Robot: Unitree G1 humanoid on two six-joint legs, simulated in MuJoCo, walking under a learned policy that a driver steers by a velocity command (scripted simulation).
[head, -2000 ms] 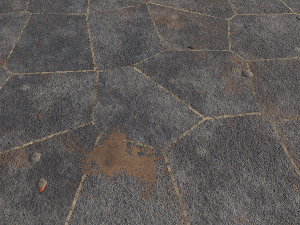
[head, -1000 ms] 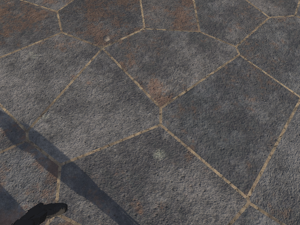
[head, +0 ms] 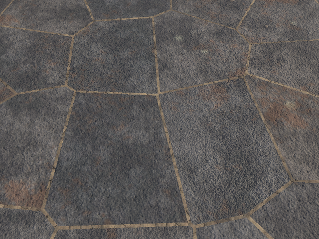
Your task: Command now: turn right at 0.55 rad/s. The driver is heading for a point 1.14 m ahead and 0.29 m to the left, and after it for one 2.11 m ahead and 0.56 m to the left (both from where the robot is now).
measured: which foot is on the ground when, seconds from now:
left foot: down 0.00-0.08, up 0.10-0.40, down 0.42-1.00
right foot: up 0.00-0.06, down 0.08-1.00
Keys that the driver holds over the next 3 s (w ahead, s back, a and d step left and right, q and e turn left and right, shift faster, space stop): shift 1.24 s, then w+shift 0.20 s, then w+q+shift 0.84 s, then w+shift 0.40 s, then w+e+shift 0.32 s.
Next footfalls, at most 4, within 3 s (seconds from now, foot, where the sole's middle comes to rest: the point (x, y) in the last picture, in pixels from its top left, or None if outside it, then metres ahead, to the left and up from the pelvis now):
0.08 right None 0.05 -0.14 -0.78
0.42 left None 0.06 0.10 -0.78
1.56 right None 0.13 -0.19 -0.78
2.04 left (154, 219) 0.51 0.04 -0.78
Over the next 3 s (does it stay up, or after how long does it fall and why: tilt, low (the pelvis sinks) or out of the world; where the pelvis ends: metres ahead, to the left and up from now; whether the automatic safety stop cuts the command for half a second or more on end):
stays up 1.12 0.44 -0.02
